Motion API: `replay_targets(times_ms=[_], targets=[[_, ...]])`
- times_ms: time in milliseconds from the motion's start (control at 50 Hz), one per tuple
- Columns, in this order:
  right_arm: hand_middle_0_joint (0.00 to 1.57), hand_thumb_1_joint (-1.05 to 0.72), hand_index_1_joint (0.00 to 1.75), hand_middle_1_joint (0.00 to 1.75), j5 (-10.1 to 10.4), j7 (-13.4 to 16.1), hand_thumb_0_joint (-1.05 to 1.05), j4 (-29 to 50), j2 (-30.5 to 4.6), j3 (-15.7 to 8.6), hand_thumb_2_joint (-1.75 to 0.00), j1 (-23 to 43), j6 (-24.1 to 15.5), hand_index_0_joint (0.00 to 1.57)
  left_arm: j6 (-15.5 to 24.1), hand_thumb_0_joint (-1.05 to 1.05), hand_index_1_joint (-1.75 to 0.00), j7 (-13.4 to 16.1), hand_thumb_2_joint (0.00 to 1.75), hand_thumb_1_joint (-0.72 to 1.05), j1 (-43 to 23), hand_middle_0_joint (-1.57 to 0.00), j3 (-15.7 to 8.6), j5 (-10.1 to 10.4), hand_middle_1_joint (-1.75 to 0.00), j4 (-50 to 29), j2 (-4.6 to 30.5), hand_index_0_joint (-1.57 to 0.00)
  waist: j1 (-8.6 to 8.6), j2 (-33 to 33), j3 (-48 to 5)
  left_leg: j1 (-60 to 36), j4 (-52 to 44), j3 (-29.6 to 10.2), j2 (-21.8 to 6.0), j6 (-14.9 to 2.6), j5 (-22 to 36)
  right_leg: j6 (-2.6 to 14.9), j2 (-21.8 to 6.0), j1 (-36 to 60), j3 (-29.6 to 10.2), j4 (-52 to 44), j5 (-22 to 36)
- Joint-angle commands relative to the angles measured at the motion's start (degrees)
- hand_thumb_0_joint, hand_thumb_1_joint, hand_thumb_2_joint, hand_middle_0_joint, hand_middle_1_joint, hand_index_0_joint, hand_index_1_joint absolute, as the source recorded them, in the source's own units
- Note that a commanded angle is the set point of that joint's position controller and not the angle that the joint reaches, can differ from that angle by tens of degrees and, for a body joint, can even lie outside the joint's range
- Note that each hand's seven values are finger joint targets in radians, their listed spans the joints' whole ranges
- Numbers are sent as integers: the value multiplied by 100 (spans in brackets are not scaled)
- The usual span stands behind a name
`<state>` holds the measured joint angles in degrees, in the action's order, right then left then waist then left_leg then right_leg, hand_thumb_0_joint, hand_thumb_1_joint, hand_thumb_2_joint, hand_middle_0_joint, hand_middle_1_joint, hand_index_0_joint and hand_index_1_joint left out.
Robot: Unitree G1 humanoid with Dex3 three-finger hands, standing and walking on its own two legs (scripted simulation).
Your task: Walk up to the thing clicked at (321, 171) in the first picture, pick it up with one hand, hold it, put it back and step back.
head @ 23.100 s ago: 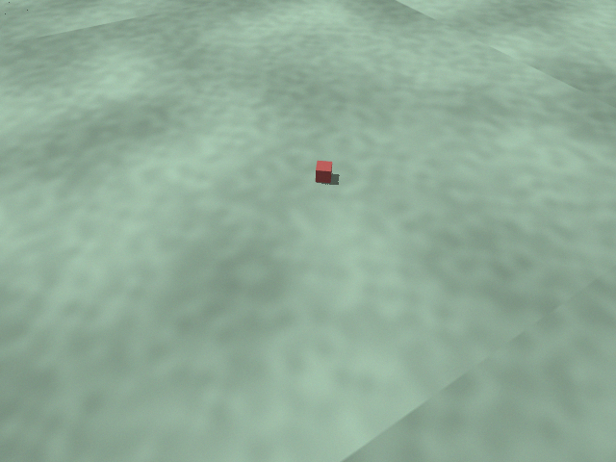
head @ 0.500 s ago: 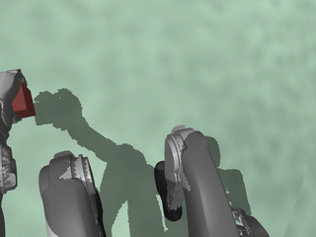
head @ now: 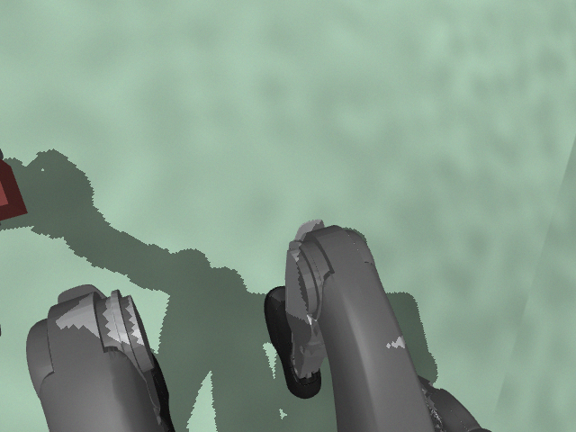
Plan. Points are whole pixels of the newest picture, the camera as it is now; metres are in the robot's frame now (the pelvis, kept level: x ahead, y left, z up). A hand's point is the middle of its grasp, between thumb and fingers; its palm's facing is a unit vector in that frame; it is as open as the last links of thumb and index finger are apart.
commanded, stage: rest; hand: left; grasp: from above
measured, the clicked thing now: out of the picture +0.46 +0.30 -0.23
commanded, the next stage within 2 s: open in 0.70 s
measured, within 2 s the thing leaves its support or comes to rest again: rests again in 0.34 s
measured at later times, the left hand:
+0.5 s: hand out of the picture +0.46 +0.30 -0.24, palm faces -0.46 -0.13 -0.88, open 10.8 cm
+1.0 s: hand out of the picture +0.46 +0.30 -0.25, palm faces -0.47 -0.12 -0.87, open 11.1 cm
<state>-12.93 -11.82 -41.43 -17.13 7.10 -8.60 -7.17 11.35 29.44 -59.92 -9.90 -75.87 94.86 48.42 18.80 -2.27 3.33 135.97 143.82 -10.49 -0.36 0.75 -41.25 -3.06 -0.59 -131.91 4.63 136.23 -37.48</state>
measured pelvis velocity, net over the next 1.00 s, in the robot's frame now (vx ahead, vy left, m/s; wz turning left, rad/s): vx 0.00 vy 0.01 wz -0.06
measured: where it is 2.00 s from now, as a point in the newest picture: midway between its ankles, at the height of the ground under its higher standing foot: (230, 393)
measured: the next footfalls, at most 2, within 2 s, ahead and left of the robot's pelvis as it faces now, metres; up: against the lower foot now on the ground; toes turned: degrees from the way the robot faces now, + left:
none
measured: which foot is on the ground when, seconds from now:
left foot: down 0.00-1.00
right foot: down 0.00-1.00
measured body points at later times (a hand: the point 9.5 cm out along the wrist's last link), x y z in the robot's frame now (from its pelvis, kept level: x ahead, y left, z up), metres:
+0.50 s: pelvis +0.00 +0.00 -0.01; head +0.27 +0.10 +0.33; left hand +0.48 +0.30 -0.19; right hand +0.02 -0.27 -0.07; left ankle +0.06 +0.13 -0.27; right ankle +0.11 -0.13 -0.27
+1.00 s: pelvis +0.00 +0.01 -0.01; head +0.28 +0.10 +0.33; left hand +0.48 +0.30 -0.20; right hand +0.02 -0.25 -0.07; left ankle +0.06 +0.13 -0.27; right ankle +0.11 -0.13 -0.27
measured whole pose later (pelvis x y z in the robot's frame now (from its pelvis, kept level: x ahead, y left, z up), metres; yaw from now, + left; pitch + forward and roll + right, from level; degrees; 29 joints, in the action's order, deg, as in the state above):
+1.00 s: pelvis +0.00 +0.01 -0.01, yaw -4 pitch +29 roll -13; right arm -16.1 -15.7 -39.8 -19.4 14.4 -6.7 -12.2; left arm 12.7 35.0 -62.5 -8.0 -76.2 102.8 56.5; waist 22.3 -6.0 8.3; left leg 135.3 147.1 -14.2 -0.7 0.5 -42.1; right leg -3.9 0.8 -129.9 7.5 136.3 -36.5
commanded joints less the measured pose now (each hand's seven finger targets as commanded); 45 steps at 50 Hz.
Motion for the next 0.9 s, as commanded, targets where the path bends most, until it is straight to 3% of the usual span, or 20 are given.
replay_targets(times_ms=[0, 20, 60, 80, 160, 180, 240, 260, 280, 340, 380, 420, 440, 500, 640, 680, 780, 860, 880], targets=[[20, -90, 30, 30, -26, 40, 0, -74, -1727, -438, -90, -1329, -58, 20, 47, 0, -93, 298, 98, 28, -1684, -68, -133, 90, -96, -548, 1501, -70, 203, 2132, -3850, -2756, -1406, 654, 42, -202, 1156, 437, 267, 2182, 711, -1175, 1225], [20, -90, 30, 30, -21, 44, 0, -76, -1758, -445, -90, -1343, -59, 20, 69, 0, -93, 316, 97, 30, -1599, -68, -166, 65, -96, -591, 1584, -70, 134, 2211, -3910, -2822, -1455, 641, 45, -192, 1180, 444, 267, 2175, 720, -1173, 1232], [20, -90, 30, 30, -77, 18, 0, -101, -1763, -396, -90, -1366, -61, 20, 81, 0, -94, 364, 101, 30, -1618, -69, -174, -19, -96, -520, 1643, -71, 213, 2226, -3884, -2841, -1371, 638, 35, -187, 1250, 428, 276, 2212, 742, -1112, 1320], [20, -90, 30, 30, -88, 4, 0, -78, -1760, -381, -90, -1318, -79, 20, 97, 0, -95, 374, 100, 31, -1701, -69, -73, -13, -97, -531, 1511, -71, 258, 2255, -3835, -2899, -1372, 614, 33, -172, 1238, 431, 280, 2107, 774, -1093, 1295], [20, -90, 30, 30, -136, -43, 0, -91, -1899, -316, -90, -1292, -150, 20, 141, 0, -95, 496, 100, 31, -1730, -69, -179, -56, -97, -405, 1720, -71, 341, 2329, -3614, -2932, -1281, 556, 12, -152, 1366, 436, 289, 2014, 858, -1025, 1385], [20, -90, 30, 30, -153, -43, 0, -111, -1841, -298, -90, -1272, -144, 20, 137, 0, -95, 549, 100, 31, -1580, -69, -263, -57, -97, -407, 1851, -71, 230, 2364, -3759, -2924, -1339, 544, 0, -156, 1330, 434, 322, 2161, 833, -1067, 1382], [20, -90, 30, 30, -211, -97, 0, -110, -1894, -251, -90, -1247, -201, 20, 121, 0, -93, 619, 98, 32, -1717, -69, -155, -75, -96, -269, 1726, -71, 385, 2412, -3525, -2879, -1239, 542, -5, -145, 1312, 425, 312, 2037, 876, -1008, 1409], [20, -90, 30, 30, -206, -105, 0, -87, -1884, -244, -90, -1176, -211, 20, 117, 0, -93, 639, 100, 31, -1654, -70, -111, -52, -95, -412, 1721, -71, 286, 2477, -3722, -2985, -1325, 522, -7, -138, 1352, 425, 330, 2140, 874, -1024, 1429], [20, -90, 30, 30, -199, -106, 0, -80, -1942, -242, -90, -1152, -238, 20, 101, 0, -95, 654, 101, 32, -1699, -70, -101, -63, -97, -269, 1718, -72, 376, 2492, -3553, -3011, -1269, 494, -13, -119, 1377, 439, 319, 1972, 924, -974, 1441], [20, -90, 30, 30, -252, -166, 0, -121, -1924, -203, -90, -1200, -251, 20, 57, 0, -94, 717, 100, 34, -1602, -72, -173, -76, -95, -271, 1875, -74, 347, 2692, -3730, -3168, -1313, 462, -40, -103, 1530, 421, 342, 2147, 922, -915, 1585], [20, -90, 30, 30, -273, -204, 0, -116, -1968, -156, -90, -1198, -283, 20, 28, 0, -93, 754, 100, 34, -1681, -72, -178, -68, -95, -196, 1867, -74, 441, 2548, -3496, -2938, -1247, 476, -36, -129, 1460, 413, 333, 2135, 931, -956, 1562], [20, -90, 30, 30, -271, -226, 0, -20, -1986, -126, -90, -1025, -353, 20, 0, 0, -92, 722, 98, 33, -1786, -71, 27, -20, -94, -80, 1618, -73, 509, 2435, -3278, -2877, -1200, 468, -33, -129, 1297, 422, 332, 1934, 948, -980, 1428], [20, -90, 30, 30, -280, -236, 0, -70, -2049, -107, -90, -1102, -377, 20, 8, 0, -93, 744, 98, 35, -1764, -72, -130, -29, -95, -58, 1878, -74, 535, 2492, -3230, -2934, -1221, 433, -50, -126, 1277, 418, 331, 1942, 981, -971, 1396], [20, -90, 30, 30, -279, -266, 0, -56, -2040, -63, -90, -1132, -412, 20, 5, 0, -92, 781, 98, 37, -1599, -75, -259, -21, -93, -98, 2083, -76, 400, 2453, -3435, -2906, -1233, 435, -49, -133, 1342, 414, 359, 2195, 962, -1001, 1457], [20, -90, 30, 30, -253, -307, 0, -18, -2022, 23, -90, -1097, -469, 20, -8, 0, -90, 726, 98, 36, -1620, -75, -30, 30, -91, 117, 1853, -76, 600, 2301, -3201, -2774, -1173, 389, -62, -165, 1277, 391, 364, 2166, 971, -1009, 1476], [20, -90, 30, 30, -267, -303, 0, -2, -2086, 18, -90, -1103, -468, 20, 14, 0, -90, 741, 99, 36, -1584, -75, -32, 29, -91, 121, 1915, -76, 564, 2456, -3240, -2864, -1202, 362, -68, -137, 1390, 402, 376, 2198, 986, -989, 1533], [20, -90, 30, 30, -234, -308, 0, 20, -2058, 97, -90, -1015, -516, 20, 57, 0, -90, 728, 98, 36, -1624, -75, 89, 95, -91, 276, 1875, -76, 592, 2294, -3083, -2659, -1254, 331, -76, -154, 1009, 403, 388, 2169, 993, -1045, 1231], [20, -89, 30, 30, -270, -299, 0, 72, -2069, 170, -90, -1003, -500, 20, 110, 0, -92, 747, 94, 4, -1637, -43, 108, 47, -93, 192, 1944, -44, 606, 2385, -3232, -2838, -1281, 275, -90, -133, 1253, 395, 398, 2276, 1036, -1059, 1434], [20, -89, 30, 30, -246, -299, 0, 77, -2070, 211, -90, -945, -515, 20, 99, 0, -91, 741, 92, -4, -1682, -37, 152, 41, -93, 293, 1912, -38, 636, 2294, -3037, -2738, -1228, 261, -87, -132, 1153, 388, 372, 2154, 1042, -1017, 1376]])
